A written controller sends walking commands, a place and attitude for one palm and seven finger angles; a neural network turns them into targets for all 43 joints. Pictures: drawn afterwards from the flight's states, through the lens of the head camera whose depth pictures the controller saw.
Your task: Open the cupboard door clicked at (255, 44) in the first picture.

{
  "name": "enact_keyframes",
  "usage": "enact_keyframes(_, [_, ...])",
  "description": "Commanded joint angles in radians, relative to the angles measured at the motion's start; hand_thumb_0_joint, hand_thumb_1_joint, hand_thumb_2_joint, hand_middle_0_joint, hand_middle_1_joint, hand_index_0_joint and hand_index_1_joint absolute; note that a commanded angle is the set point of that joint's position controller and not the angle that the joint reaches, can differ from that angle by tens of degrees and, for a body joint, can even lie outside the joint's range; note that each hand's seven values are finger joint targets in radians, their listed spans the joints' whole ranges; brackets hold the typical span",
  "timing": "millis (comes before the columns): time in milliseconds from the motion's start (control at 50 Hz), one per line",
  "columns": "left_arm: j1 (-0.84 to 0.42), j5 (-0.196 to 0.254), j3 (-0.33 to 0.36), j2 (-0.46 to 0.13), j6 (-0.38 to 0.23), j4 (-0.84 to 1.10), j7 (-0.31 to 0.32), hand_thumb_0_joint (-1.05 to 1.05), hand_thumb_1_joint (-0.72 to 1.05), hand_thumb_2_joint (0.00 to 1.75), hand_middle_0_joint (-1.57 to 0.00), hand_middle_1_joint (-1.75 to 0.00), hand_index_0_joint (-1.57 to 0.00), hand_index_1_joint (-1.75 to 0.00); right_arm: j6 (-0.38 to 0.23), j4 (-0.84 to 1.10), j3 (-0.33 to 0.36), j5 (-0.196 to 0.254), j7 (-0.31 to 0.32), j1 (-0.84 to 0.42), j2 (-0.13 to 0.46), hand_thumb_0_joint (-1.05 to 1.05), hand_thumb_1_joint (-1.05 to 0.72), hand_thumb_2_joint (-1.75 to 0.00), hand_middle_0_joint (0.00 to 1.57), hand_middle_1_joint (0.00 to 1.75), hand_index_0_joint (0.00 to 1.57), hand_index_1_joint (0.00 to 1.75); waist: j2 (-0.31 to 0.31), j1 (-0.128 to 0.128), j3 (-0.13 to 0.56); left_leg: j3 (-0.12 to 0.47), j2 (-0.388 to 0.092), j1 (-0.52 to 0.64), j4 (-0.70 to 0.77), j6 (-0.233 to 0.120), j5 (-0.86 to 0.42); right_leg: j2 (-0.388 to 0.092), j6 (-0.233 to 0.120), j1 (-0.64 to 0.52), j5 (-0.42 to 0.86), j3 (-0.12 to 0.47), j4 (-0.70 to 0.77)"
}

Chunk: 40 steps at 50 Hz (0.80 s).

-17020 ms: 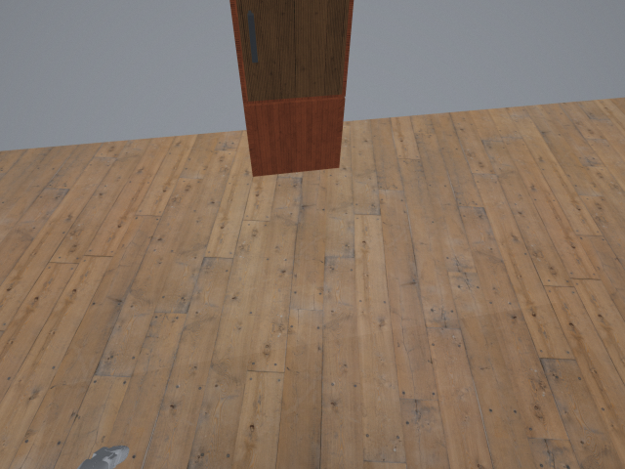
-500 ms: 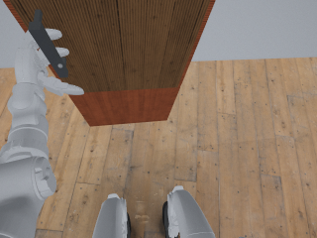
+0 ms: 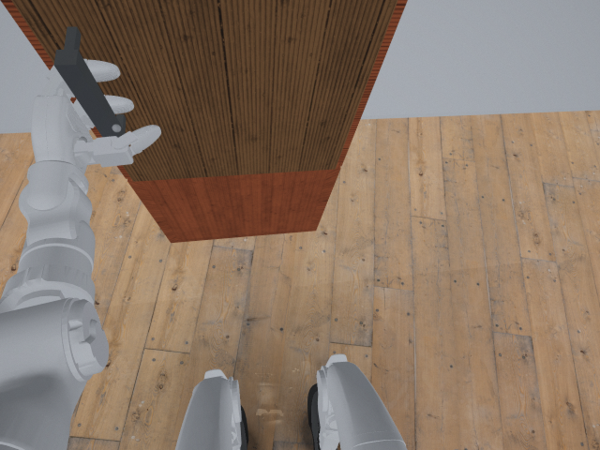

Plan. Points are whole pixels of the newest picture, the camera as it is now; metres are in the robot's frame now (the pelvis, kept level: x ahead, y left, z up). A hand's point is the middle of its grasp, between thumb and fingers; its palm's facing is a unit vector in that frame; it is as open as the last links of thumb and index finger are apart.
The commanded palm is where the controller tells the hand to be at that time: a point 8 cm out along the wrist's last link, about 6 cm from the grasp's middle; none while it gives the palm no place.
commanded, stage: close the thumb around the handle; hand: left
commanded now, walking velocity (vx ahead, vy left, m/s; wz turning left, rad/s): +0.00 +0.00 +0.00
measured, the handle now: (99, 97) +0.56 +0.22 +0.04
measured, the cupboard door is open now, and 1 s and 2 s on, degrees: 0 19 42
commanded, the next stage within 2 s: pull the door open along its arc in 0.32 s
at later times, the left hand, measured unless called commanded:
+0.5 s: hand (116, 128) +0.51 +0.19 +0.04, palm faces +0.03 -1.00 -0.03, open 5.7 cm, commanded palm +0.48 +0.23 +0.04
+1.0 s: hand (144, 209) +0.40 +0.15 +0.04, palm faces +0.24 -0.97 +0.08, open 5.9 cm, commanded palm +0.34 +0.19 +0.04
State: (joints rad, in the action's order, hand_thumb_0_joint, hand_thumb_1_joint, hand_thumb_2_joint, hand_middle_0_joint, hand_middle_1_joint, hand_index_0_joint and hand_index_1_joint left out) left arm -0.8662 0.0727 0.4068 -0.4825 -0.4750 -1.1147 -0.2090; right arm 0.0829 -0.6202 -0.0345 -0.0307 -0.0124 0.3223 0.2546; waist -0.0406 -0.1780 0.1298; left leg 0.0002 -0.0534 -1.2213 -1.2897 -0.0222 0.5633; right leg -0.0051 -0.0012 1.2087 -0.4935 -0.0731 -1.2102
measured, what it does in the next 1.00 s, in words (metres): stands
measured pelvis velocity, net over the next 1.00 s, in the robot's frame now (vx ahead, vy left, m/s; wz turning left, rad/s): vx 0.02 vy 0.01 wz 0.00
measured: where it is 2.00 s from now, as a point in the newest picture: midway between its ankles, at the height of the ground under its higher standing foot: outside the picture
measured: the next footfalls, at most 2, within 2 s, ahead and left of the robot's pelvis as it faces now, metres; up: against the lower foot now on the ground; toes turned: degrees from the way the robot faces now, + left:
none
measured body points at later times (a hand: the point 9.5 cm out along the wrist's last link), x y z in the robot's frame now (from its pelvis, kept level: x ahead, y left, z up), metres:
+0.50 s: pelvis +0.00 +0.00 +0.00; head +0.17 +0.02 +0.42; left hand +0.50 +0.24 +0.04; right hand +0.03 -0.26 -0.11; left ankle +0.01 +0.10 -0.62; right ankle +0.03 -0.13 -0.62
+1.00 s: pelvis +0.02 +0.01 +0.03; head +0.15 +0.02 +0.46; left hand +0.38 +0.20 +0.04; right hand +0.13 -0.24 -0.09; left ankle +0.01 +0.10 -0.62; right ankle +0.03 -0.13 -0.62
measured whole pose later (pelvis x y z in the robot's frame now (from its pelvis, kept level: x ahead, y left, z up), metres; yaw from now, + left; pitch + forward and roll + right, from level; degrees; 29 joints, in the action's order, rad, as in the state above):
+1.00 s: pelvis +0.02 +0.01 +0.03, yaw +0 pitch +24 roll -2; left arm -0.23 0.14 0.14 -0.07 -0.46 -0.47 0.15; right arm 0.06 -0.54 0.02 -0.02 -0.06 0.27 0.23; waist -0.04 -0.06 0.18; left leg -0.04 -0.04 -1.02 -1.17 -0.03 0.56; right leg -0.01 0.02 1.03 -0.50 -0.03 -1.11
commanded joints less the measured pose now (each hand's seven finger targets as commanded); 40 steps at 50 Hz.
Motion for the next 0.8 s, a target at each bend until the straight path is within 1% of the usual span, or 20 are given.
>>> enact_keyframes(0, [-0.419, 0.018, -0.002, -0.192, -0.073, 0.222, -0.009, 0.0, 0.62, 0.78, -0.38, -1.32, -0.38, -1.32, -0.014, 0.034, 0.064, -0.004, 0.008, 0.179, 0.185, 0.0, -0.9, -0.9, 0.2, 0.3, 0.2, 0.3, -0.134, -0.025, 0.566, 0.073, 0.024, 0.459, 0.133, 0.005, -0.472, 0.041, -0.018, -0.226, 0.311, 0.025, 0.118])
enact_keyframes(20, [-0.401, 0.017, 0.013, -0.208, -0.073, 0.222, -0.007, 0.0, 0.68, 0.8, -0.38, -1.33, -0.38, -1.33, -0.012, 0.034, 0.065, -0.005, 0.009, 0.182, 0.186, 0.0, -0.9, -0.9, 0.2, 0.3, 0.2, 0.3, -0.138, -0.015, 0.573, 0.075, 0.024, 0.461, 0.136, 0.007, -0.488, 0.041, -0.019, -0.238, 0.323, 0.023, 0.116])
enact_keyframes(40, [-0.402, 0.019, -0.004, -0.187, -0.071, 0.228, -0.008, 0.0, 0.73, 0.83, -0.39, -1.33, -0.39, -1.33, -0.012, 0.037, 0.065, -0.004, 0.007, 0.179, 0.184, 0.0, -0.9, -0.9, 0.2, 0.3, 0.2, 0.3, -0.136, -0.021, 0.574, 0.072, 0.025, 0.46, 0.136, 0.006, -0.487, 0.041, -0.018, -0.241, 0.326, 0.025, 0.119])
enact_keyframes(100, [-0.382, 0.022, 0.002, -0.186, -0.074, 0.245, -0.007, 0.0, 0.9, 0.9, -0.4, -1.35, -0.4, -1.35, -0.011, 0.034, 0.069, -0.004, 0.006, 0.181, 0.184, 0.0, -0.9, -0.9, 0.2, 0.3, 0.2, 0.3, -0.133, -0.012, 0.589, 0.072, 0.024, 0.48, 0.136, 0.008, -0.52, 0.041, -0.018, -0.253, 0.35, 0.024, 0.119])
enact_keyframes(140, [-0.377, 0.018, 0.001, -0.19, -0.068, 0.225, -0.004, 0.0, 0.9, 0.9, -0.4, -1.35, -0.4, -1.35, -0.009, 0.035, 0.065, -0.002, 0.006, 0.178, 0.183, 0.0, -0.9, -0.9, 0.2, 0.3, 0.2, 0.3, -0.102, -0.015, 0.554, 0.068, 0.026, 0.44, 0.142, 0.005, -0.476, 0.042, -0.017, -0.263, 0.331, 0.026, 0.126])
enact_keyframes(220, [-0.392, 0.013, 0.013, -0.213, -0.075, 0.231, -0.003, 0.0, 0.9, 0.9, -0.4, -1.35, -0.4, -1.35, -0.009, 0.035, 0.064, -0.004, 0.007, 0.175, 0.183, 0.0, -0.9, -0.9, 0.2, 0.3, 0.2, 0.3, -0.127, -0.014, 0.551, 0.065, 0.028, 0.433, 0.14, 0.004, -0.47, 0.042, -0.018, -0.267, 0.332, 0.031, 0.124])
enact_keyframes(260, [-0.388, 0.013, -0.002, -0.193, -0.077, 0.225, -0.006, 0.0, 0.9, 0.9, -0.4, -1.35, -0.4, -1.35, -0.011, 0.035, 0.064, -0.004, 0.006, 0.176, 0.181, 0.0, -0.9, -0.9, 0.2, 0.3, 0.2, 0.3, -0.132, -0.017, 0.542, 0.07, 0.026, 0.446, 0.141, 0.004, -0.476, 0.043, -0.021, -0.247, 0.326, 0.026, 0.121])
enact_keyframes(300, [-0.388, 0.011, 0.019, -0.221, -0.077, 0.216, -0.006, 0.0, 0.9, 0.9, -0.4, -1.35, -0.4, -1.35, -0.008, 0.034, 0.064, -0.004, 0.009, 0.177, 0.185, 0.0, -0.9, -0.9, 0.2, 0.3, 0.2, 0.3, -0.112, -0.016, 0.544, 0.068, 0.026, 0.431, 0.139, 0.004, -0.471, 0.042, -0.018, -0.259, 0.328, 0.029, 0.121])
enact_keyframes(360, [-0.397, 0.015, 0.007, -0.201, -0.076, 0.22, -0.009, 0.0, 0.9, 0.9, -0.4, -1.35, -0.4, -1.35, -0.01, 0.035, 0.063, -0.005, 0.008, 0.178, 0.181, 0.0, -0.9, -0.9, 0.2, 0.3, 0.2, 0.3, -0.127, -0.021, 0.547, 0.066, 0.027, 0.438, 0.136, 0.002, -0.476, 0.043, -0.019, -0.254, 0.336, 0.03, 0.12])
enact_keyframes(400, [-0.365, 0.016, 0.036, -0.233, -0.075, 0.217, -0.009, 0.0, 0.9, 0.9, -0.4, -1.35, -0.4, -1.35, -0.006, 0.042, 0.062, -0.004, 0.008, 0.176, 0.185, 0.0, -0.9, -0.9, 0.2, 0.3, 0.2, 0.3, -0.122, -0.004, 0.559, 0.068, 0.027, 0.437, 0.14, 0.006, -0.49, 0.042, -0.02, -0.27, 0.341, 0.027, 0.115])
enact_keyframes(420, [-0.389, 0.016, 0.02, -0.222, -0.075, 0.219, -0.012, 0.0, 0.9, 0.9, -0.4, -1.35, -0.4, -1.35, -0.006, 0.04, 0.061, -0.003, 0.008, 0.171, 0.183, 0.0, -0.9, -0.9, 0.2, 0.3, 0.2, 0.3, -0.121, -0.014, 0.55, 0.067, 0.027, 0.433, 0.138, 0.004, -0.481, 0.043, -0.018, -0.263, 0.338, 0.028, 0.119])
enact_keyframes(440, [-0.368, 0.017, 0.026, -0.217, -0.076, 0.225, -0.011, 0.0, 0.9, 0.9, -0.4, -1.35, -0.4, -1.35, -0.006, 0.043, 0.063, -0.003, 0.008, 0.174, 0.181, 0.0, -0.9, -0.9, 0.2, 0.3, 0.2, 0.3, -0.111, -0.005, 0.559, 0.068, 0.027, 0.435, 0.142, 0.005, -0.483, 0.042, -0.018, -0.276, 0.34, 0.027, 0.119])
enact_keyframes(460, [-0.339, 0.019, 0.028, -0.217, -0.076, 0.228, -0.014, 0.0, 0.9, 0.9, -0.4, -1.35, -0.4, -1.35, -0.007, 0.05, 0.063, -0.003, 0.006, 0.173, 0.181, 0.0, -0.9, -0.9, 0.2, 0.3, 0.2, 0.3, -0.133, 0.004, 0.571, 0.065, 0.029, 0.445, 0.14, 0.005, -0.502, 0.042, -0.022, -0.277, 0.351, 0.029, 0.115])
enact_keyframes(480, [-0.302, 0.026, 0.026, -0.2, -0.072, 0.22, -0.017, 0.0, 0.9, 0.9, -0.4, -1.35, -0.4, -1.35, -0.006, 0.052, 0.064, 0.0, 0.004, 0.171, 0.18, 0.0, -0.9, -0.9, 0.2, 0.3, 0.2, 0.3, -0.106, 0.006, 0.571, 0.062, 0.028, 0.446, 0.144, 0.005, -0.498, 0.044, -0.019, -0.286, 0.354, 0.028, 0.122])
enact_keyframes(500, [-0.281, 0.029, 0.025, -0.2, -0.072, 0.24, -0.019, 0.0, 0.9, 0.9, -0.4, -1.35, -0.4, -1.35, -0.005, 0.057, 0.064, 0.0, 0.003, 0.166, 0.18, 0.0, -0.9, -0.9, 0.2, 0.3, 0.2, 0.3, -0.121, 0.016, 0.574, 0.06, 0.028, 0.447, 0.151, 0.007, -0.503, 0.042, -0.019, -0.297, 0.358, 0.027, 0.121])
enact_keyframes(640, [-0.042, 0.063, -0.008, -0.122, -0.047, 0.356, -0.025, 0.0, 0.9, 0.9, -0.4, -1.35, -0.4, -1.35, -0.004, 0.105, 0.074, 0.02, -0.006, 0.132, 0.169, 0.0, -0.9, -0.9, 0.2, 0.3, 0.2, 0.3, -0.054, 0.059, 0.561, 0.035, 0.035, 0.424, 0.194, 0.004, -0.481, 0.041, -0.017, -0.398, 0.389, 0.032, 0.149])
enact_keyframes(660, [0.006, 0.07, -0.015, -0.107, -0.048, 0.387, -0.023, 0.0, 0.9, 0.9, -0.4, -1.35, -0.4, -1.35, -0.006, 0.113, 0.076, 0.022, -0.007, 0.132, 0.168, 0.0, -0.9, -0.9, 0.2, 0.3, 0.2, 0.3, -0.066, 0.067, 0.569, 0.036, 0.034, 0.451, 0.199, 0.005, -0.508, 0.043, -0.021, -0.398, 0.4, 0.028, 0.148])
enact_keyframes(700, [0.102, 0.079, -0.043, -0.054, -0.039, 0.43, -0.017, 0.0, 0.9, 0.9, -0.4, -1.35, -0.4, -1.35, -0.008, 0.123, 0.081, 0.029, -0.012, 0.119, 0.161, 0.0, -0.9, -0.9, 0.2, 0.3, 0.2, 0.3, -0.059, 0.079, 0.543, 0.031, 0.03, 0.47, 0.213, 0.011, -0.53, 0.042, -0.019, -0.39, 0.401, 0.021, 0.157])
enact_keyframes(740, [0.172, 0.094, -0.076, 0.001, -0.035, 0.491, -0.009, 0.0, 0.9, 0.9, -0.4, -1.35, -0.4, -1.35, -0.014, 0.135, 0.085, 0.033, -0.016, 0.101, 0.153, 0.0, -0.9, -0.9, 0.2, 0.3, 0.2, 0.3, -0.017, 0.081, 0.514, 0.018, 0.036, 0.438, 0.224, 0.006, -0.492, 0.041, -0.015, -0.425, 0.405, 0.025, 0.172])
enact_keyframes(780, [0.266, 0.105, -0.11, 0.053, -0.036, 0.552, 0.0, 0.0, 0.9, 0.9, -0.4, -1.35, -0.4, -1.35, -0.025, 0.146, 0.088, 0.038, -0.019, 0.086, 0.148, 0.0, -0.9, -0.9, 0.2, 0.3, 0.2, 0.3, -0.022, 0.095, 0.497, 0.014, 0.037, 0.452, 0.236, 0.01, -0.509, 0.04, -0.018, -0.433, 0.414, 0.021, 0.175])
